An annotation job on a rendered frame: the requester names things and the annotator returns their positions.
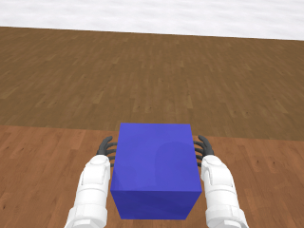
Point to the robot left forearm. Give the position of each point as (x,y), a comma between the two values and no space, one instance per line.
(89,206)

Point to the robot left hand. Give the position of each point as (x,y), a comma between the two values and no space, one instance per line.
(103,149)

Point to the robot right forearm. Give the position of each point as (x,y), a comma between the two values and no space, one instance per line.
(221,196)

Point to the robot right hand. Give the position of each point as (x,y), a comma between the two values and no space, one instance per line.
(206,149)

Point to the carton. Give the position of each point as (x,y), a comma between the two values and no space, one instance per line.
(155,173)

